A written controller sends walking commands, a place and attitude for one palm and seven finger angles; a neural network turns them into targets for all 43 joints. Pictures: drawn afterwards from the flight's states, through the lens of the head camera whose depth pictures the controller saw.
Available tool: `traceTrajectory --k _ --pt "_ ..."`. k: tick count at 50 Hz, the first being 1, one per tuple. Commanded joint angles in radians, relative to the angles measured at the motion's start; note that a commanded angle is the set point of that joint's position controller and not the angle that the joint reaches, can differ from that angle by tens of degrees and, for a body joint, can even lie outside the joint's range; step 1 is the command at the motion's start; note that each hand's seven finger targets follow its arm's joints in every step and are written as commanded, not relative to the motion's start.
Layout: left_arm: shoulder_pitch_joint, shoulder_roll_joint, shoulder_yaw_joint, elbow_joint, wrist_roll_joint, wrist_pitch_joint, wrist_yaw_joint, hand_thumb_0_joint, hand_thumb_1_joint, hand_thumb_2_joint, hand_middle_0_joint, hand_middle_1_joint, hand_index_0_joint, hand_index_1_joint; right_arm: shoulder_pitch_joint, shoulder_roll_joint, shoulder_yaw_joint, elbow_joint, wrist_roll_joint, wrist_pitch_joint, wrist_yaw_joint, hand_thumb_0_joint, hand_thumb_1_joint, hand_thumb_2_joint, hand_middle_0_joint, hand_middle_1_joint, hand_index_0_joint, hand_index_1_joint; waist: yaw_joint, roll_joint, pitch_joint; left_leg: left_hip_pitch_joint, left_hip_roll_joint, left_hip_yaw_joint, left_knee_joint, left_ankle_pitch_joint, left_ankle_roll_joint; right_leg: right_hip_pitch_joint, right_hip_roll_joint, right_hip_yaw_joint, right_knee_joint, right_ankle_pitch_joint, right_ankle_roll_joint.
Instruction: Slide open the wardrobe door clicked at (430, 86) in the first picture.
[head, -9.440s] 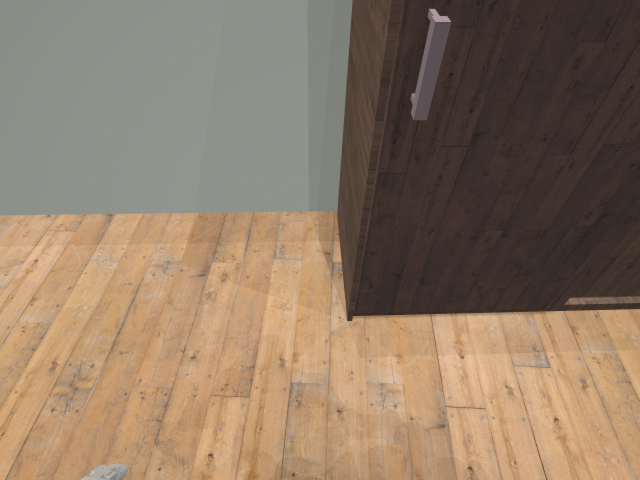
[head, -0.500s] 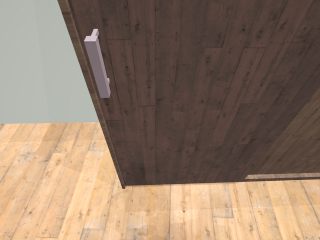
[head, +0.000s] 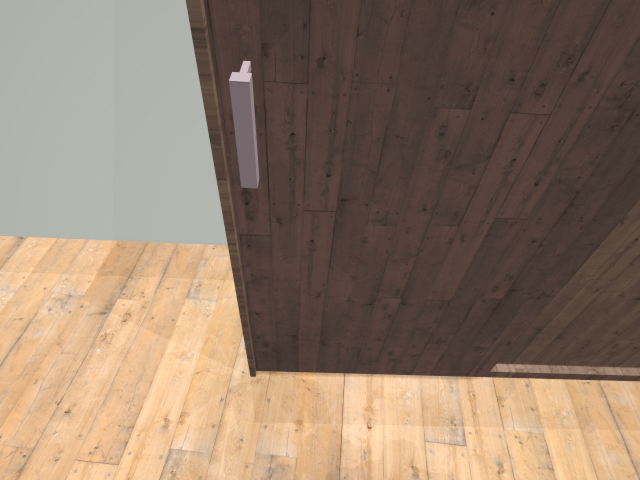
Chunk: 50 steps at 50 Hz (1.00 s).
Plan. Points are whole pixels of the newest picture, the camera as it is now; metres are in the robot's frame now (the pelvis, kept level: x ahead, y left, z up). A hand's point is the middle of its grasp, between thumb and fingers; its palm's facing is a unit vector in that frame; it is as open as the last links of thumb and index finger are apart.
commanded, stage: come to a stop and stand still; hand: left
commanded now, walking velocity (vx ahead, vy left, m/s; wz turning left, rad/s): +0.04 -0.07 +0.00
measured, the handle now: (248, 127) +0.54 +0.16 +0.17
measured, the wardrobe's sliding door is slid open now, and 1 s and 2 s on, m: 0.00 0.00 0.00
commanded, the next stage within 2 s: look again from close up in 1.12 s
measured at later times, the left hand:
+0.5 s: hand out of the picture -0.02 +0.15 -0.18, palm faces +0.03 -0.99 -0.17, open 7.3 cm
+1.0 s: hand out of the picture -0.06 +0.18 -0.18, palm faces +0.04 -0.98 -0.18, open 7.3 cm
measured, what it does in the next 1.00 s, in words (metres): steps on the spot: right foot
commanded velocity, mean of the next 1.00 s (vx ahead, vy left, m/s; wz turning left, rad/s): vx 0.00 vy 0.00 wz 0.00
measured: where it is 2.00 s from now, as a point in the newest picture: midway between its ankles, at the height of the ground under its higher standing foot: outside the picture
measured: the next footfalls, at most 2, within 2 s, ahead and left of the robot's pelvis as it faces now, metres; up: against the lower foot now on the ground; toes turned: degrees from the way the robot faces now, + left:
right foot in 0.12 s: +0.02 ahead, -0.12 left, +0.00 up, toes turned -4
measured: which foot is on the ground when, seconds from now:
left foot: down 0.00-1.00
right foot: up 0.00-0.10, down 0.12-1.00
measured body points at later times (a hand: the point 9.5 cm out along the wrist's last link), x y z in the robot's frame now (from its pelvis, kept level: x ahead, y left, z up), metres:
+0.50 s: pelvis -0.03 -0.02 -0.01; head -0.04 -0.01 +0.44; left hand -0.03 +0.20 -0.17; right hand -0.02 -0.24 -0.16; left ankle +0.00 +0.11 -0.74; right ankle -0.02 -0.12 -0.74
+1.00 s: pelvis -0.05 +0.00 +0.00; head -0.06 +0.02 +0.45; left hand -0.06 +0.23 -0.17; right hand -0.06 -0.22 -0.16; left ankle +0.00 +0.11 -0.74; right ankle -0.02 -0.12 -0.74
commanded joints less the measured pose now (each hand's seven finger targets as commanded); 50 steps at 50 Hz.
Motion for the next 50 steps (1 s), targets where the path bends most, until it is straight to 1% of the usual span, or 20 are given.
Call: traceTrajectory --k 1,2,4,6,7,8,9,10,11,13,14,16,17,19,22,25,28,34,37,50 --pt "-0.002 0.012 -0.012 -0.035 -0.003 -0.031 -0.008 0.0 0.9 0.9 -0.2 -0.3 -0.2 -0.3 0.028 -0.161 -0.028 -0.02 0.006 -0.022 -0.005 0.0 -0.9 -0.9 0.2 0.3 0.2 0.3 -0.036 0.191 0.07 0.025 0.242 -0.223 -0.239 -0.031 0.12 -0.028 -0.005 -0.017 -0.097 -0.051 0.006" --pt "0.006 0.009 -0.016 -0.027 -0.005 -0.035 -0.007 0.0 0.9 0.9 -0.2 -0.3 -0.2 -0.3 0.043 -0.163 -0.029 -0.011 0.007 -0.021 -0.004 0.0 -0.9 -0.9 0.2 0.3 0.2 0.3 -0.038 0.178 0.058 0.031 0.238 -0.218 -0.215 0.012 0.118 0.006 0.0 -0.022 -0.158 -0.04 0.004" --pt "0.07 0.007 -0.022 0.005 -0.009 -0.047 -0.003 0.0 0.9 0.9 -0.2 -0.3 -0.2 -0.3 0.042 -0.153 -0.025 0.004 0.014 -0.022 -0.005 0.0 -0.9 -0.9 0.2 0.3 0.2 0.3 -0.013 0.146 0.019 0.047 0.203 -0.172 -0.12 0.165 0.086 0.115 0.001 -0.028 -0.368 0.127 0.002" --pt "0.112 0.051 -0.023 0.042 -0.014 -0.064 0.011 0.0 0.9 0.9 -0.2 -0.3 -0.2 -0.3 0.056 -0.098 -0.01 0.014 0.028 -0.032 -0.002 0.0 -0.9 -0.9 0.2 0.3 0.2 0.3 -0.019 0.053 -0.002 -0.032 0.121 -0.086 -0.041 0.18 0.015 0.244 -0.089 0.081 -0.432 0.31 -0.031" --pt "0.21 0.094 -0.035 0.068 0.006 -0.074 0.059 0.0 0.9 0.9 -0.2 -0.3 -0.2 -0.3 -0.058 -0.149 -0.002 -0.059 0.029 -0.047 0.005 0.0 -0.9 -0.9 0.2 0.3 0.2 0.3 0.027 0.027 0.066 -0.042 0.096 -0.037 0.145 0.204 -0.02 0.135 -0.131 0.141 -0.413 0.667 -0.037" --pt "0.15 0.093 -0.032 0.064 0.0 -0.089 0.053 0.0 0.9 0.9 -0.2 -0.3 -0.2 -0.3 -0.013 -0.093 0.016 -0.07 0.026 -0.034 0.01 0.0 -0.9 -0.9 0.2 0.3 0.2 0.3 -0.042 -0.065 0.022 -0.059 0.075 -0.027 0.125 0.122 -0.03 0.18 -0.151 0.094 -0.361 0.782 -0.069" --pt "0.157 0.087 -0.038 0.046 -0.01 -0.101 0.048 0.0 0.9 0.9 -0.2 -0.3 -0.2 -0.3 0.051 -0.086 0.019 -0.053 0.02 -0.03 0.014 0.0 -0.9 -0.9 0.2 0.3 0.2 0.3 -0.033 -0.179 -0.087 -0.045 0.064 -0.031 0.092 -0.019 -0.011 0.247 -0.15 0.109 -0.344 0.709 -0.087" --pt "0.134 0.077 -0.038 0.03 -0.01 -0.103 0.044 0.0 0.9 0.9 -0.2 -0.3 -0.2 -0.3 0.06 -0.097 0.016 -0.047 0.018 -0.029 0.014 0.0 -0.9 -0.9 0.2 0.3 0.2 0.3 -0.038 -0.17 -0.11 -0.047 0.046 -0.03 0.08 -0.011 -0.009 0.273 -0.145 0.102 -0.337 0.712 -0.094" --pt "0.133 0.075 -0.037 0.02 -0.011 -0.101 0.041 0.0 0.9 0.9 -0.2 -0.3 -0.2 -0.3 0.062 -0.096 0.017 -0.042 0.018 -0.029 0.012 0.0 -0.9 -0.9 0.2 0.3 0.2 0.3 -0.035 -0.101 -0.103 -0.027 0.045 -0.032 0.062 0.009 -0.007 0.247 -0.14 0.112 -0.338 0.651 -0.099" --pt "0.119 0.081 -0.036 0.008 -0.011 -0.096 0.036 0.0 0.9 0.9 -0.2 -0.3 -0.2 -0.3 0.065 -0.087 0.021 -0.033 0.018 -0.03 0.012 0.0 -0.9 -0.9 0.2 0.3 0.2 0.3 -0.036 0.045 -0.049 -0.004 0.063 -0.039 0.038 0.102 -0.007 0.177 -0.108 0.09 -0.344 0.463 -0.091" --pt "0.12 0.08 -0.037 0.002 -0.011 -0.091 0.034 0.0 0.9 0.9 -0.2 -0.3 -0.2 -0.3 0.061 -0.092 0.022 -0.036 0.018 -0.028 0.011 0.0 -0.9 -0.9 0.2 0.3 0.2 0.3 -0.034 0.047 -0.009 -0.017 0.071 -0.045 0.041 0.11 -0.006 0.144 -0.096 0.084 -0.355 0.368 -0.085" --pt "0.119 0.067 -0.04 -0.004 -0.011 -0.081 0.031 0.0 0.9 0.9 -0.2 -0.3 -0.2 -0.3 0.068 -0.097 0.023 -0.037 0.016 -0.023 0.01 0.0 -0.9 -0.9 0.2 0.3 0.2 0.3 -0.033 -0.009 0.06 -0.049 0.071 -0.053 0.027 0.055 -0.004 0.082 -0.083 0.092 -0.396 0.172 -0.081" --pt "0.118 0.064 -0.04 -0.012 -0.01 -0.077 0.03 0.0 0.9 0.9 -0.2 -0.3 -0.2 -0.3 0.074 -0.097 0.022 -0.037 0.016 -0.021 0.011 0.0 -0.9 -0.9 0.2 0.3 0.2 0.3 -0.034 0.004 0.09 -0.061 0.067 -0.059 0.018 0.029 -0.003 0.052 -0.078 0.098 -0.415 0.08 -0.083" --pt "0.123 0.066 -0.038 -0.021 -0.01 -0.075 0.03 0.0 0.9 0.9 -0.2 -0.3 -0.2 -0.3 0.086 -0.095 0.024 -0.033 0.015 -0.022 0.014 0.0 -0.9 -0.9 0.2 0.3 0.2 0.3 -0.031 0.027 0.109 -0.075 0.068 -0.067 0.003 0.016 -0.001 0.033 -0.07 0.091 -0.422 0.011 -0.08" --pt "0.127 0.068 -0.035 -0.037 -0.011 -0.07 0.028 0.0 0.9 0.9 -0.2 -0.3 -0.2 -0.3 0.1 -0.098 0.025 -0.033 0.013 -0.024 0.012 0.0 -0.9 -0.9 0.2 0.3 0.2 0.3 -0.026 0.044 0.108 -0.105 0.067 -0.077 -0.022 -0.02 0.002 0.046 -0.064 0.091 -0.418 -0.018 -0.079" --pt "0.136 0.07 -0.033 -0.045 -0.012 -0.068 0.028 0.0 0.9 0.9 -0.2 -0.3 -0.2 -0.3 0.104 -0.1 0.026 -0.034 0.014 -0.027 0.012 0.0 -0.9 -0.9 0.2 0.3 0.2 0.3 -0.02 0.041 0.107 -0.123 0.069 -0.086 -0.036 -0.028 0.003 0.062 -0.061 0.088 -0.412 -0.002 -0.077" --pt "0.138 0.07 -0.032 -0.053 -0.011 -0.066 0.027 0.0 0.9 0.9 -0.2 -0.3 -0.2 -0.3 0.108 -0.106 0.026 -0.033 0.014 -0.03 0.011 0.0 -0.9 -0.9 0.2 0.3 0.2 0.3 -0.016 0.072 0.098 -0.135 0.079 -0.1 -0.063 -0.037 0.007 0.087 -0.057 0.074 -0.402 0.026 -0.073" --pt "0.143 0.074 -0.029 -0.063 -0.01 -0.062 0.025 0.0 0.9 0.9 -0.2 -0.3 -0.2 -0.3 0.109 -0.116 0.023 -0.032 0.015 -0.031 0.012 0.0 -0.9 -0.9 0.2 0.3 0.2 0.3 -0.009 0.053 0.094 -0.169 0.083 -0.116 -0.093 -0.091 0.009 0.111 -0.058 0.064 -0.399 0.028 -0.067" --pt "0.144 0.077 -0.027 -0.066 -0.01 -0.059 0.024 0.0 0.9 0.9 -0.2 -0.3 -0.2 -0.3 0.113 -0.119 0.021 -0.029 0.014 -0.025 0.014 0.0 -0.9 -0.9 0.2 0.3 0.2 0.3 -0.012 0.038 0.105 -0.18 0.077 -0.12 -0.1 -0.141 0.008 0.087 -0.062 0.071 -0.413 -0.036 -0.067" --pt "0.17 0.066 -0.031 -0.049 -0.006 -0.062 0.024 0.0 0.9 0.9 -0.2 -0.3 -0.2 -0.3 0.098 -0.132 0.015 -0.021 0.017 -0.029 0.016 0.0 -0.9 -0.9 0.2 0.3 0.2 0.3 -0.01 0.079 0.081 -0.186 0.093 -0.152 -0.14 -0.172 0.013 0.109 -0.057 0.055 -0.396 0.03 -0.059"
